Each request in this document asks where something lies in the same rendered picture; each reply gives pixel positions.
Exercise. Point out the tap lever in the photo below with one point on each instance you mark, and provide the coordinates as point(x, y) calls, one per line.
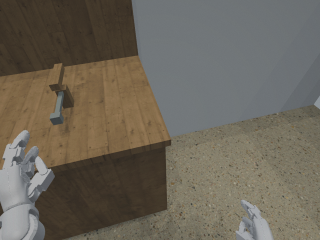
point(57, 118)

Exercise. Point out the right robot hand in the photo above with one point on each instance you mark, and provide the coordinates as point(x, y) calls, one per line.
point(258, 227)

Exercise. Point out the left robot forearm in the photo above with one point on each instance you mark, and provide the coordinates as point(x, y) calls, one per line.
point(21, 223)

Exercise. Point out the left robot hand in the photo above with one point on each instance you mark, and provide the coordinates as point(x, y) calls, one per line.
point(16, 172)

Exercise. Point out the counter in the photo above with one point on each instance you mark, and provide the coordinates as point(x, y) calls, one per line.
point(109, 154)

